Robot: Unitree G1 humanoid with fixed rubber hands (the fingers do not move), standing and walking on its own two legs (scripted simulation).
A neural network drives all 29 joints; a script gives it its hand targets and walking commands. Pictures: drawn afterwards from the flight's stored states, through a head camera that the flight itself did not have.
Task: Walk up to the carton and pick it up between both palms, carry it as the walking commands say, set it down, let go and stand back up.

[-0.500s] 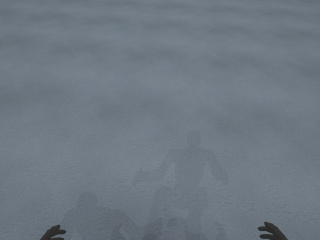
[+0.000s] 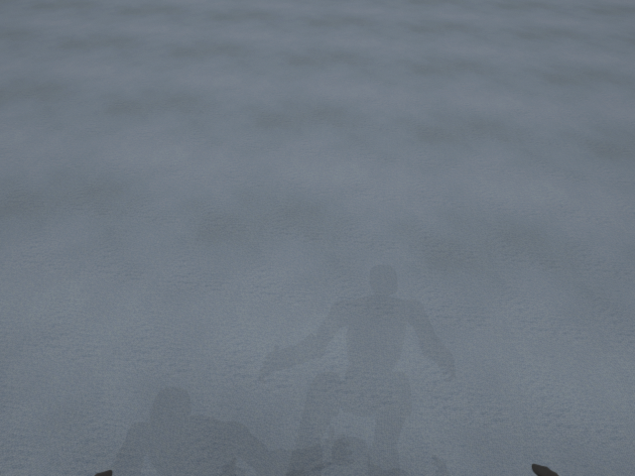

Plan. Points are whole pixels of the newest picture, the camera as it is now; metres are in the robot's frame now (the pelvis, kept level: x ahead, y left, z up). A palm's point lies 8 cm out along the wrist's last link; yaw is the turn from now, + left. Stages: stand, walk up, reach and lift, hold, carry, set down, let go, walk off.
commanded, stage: walk up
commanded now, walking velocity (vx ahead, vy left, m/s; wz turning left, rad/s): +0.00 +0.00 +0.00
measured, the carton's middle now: out of the picture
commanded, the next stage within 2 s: none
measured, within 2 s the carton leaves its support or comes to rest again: neither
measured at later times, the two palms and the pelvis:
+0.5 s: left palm (218, 323) +0.36 +0.16 -0.02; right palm out of the picture +0.02 -0.52 -0.05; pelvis +0.05 -0.11 -0.02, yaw -22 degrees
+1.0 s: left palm (383, 229) +0.61 -0.13 -0.07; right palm out of the picture +0.06 -0.62 -0.03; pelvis +0.25 -0.27 -0.02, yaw -47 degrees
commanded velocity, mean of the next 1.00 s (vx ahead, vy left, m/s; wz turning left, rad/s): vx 0.00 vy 0.00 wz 0.00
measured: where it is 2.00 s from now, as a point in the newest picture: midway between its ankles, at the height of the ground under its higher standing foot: (589, 394)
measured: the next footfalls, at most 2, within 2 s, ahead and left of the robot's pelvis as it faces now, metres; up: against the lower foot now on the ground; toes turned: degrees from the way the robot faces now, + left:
right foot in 0.52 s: +0.12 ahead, -0.31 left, +0.00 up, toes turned -31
left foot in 0.94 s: +0.42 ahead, -0.26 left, +0.00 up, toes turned -39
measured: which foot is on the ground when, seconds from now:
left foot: down 0.00-0.54, up 0.56-0.92, down 0.94-1.00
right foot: down 0.00-0.16, up 0.18-0.50, down 0.52-0.92, up 0.94-1.00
